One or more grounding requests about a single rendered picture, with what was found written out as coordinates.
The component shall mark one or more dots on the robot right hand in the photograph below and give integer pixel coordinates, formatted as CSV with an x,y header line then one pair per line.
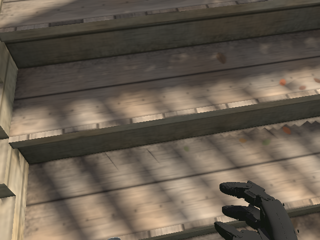
x,y
272,221

